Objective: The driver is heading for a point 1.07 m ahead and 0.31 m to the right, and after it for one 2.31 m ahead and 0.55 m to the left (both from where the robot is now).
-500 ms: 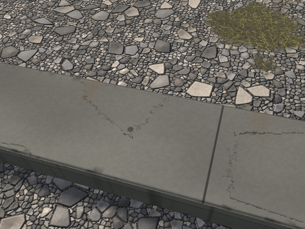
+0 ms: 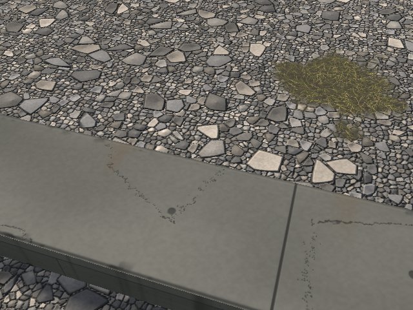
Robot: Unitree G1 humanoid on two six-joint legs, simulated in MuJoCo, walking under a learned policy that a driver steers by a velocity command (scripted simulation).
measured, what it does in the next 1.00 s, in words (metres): walks ahead: left foot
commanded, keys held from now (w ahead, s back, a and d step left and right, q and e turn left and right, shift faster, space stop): w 0.60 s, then w+e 0.40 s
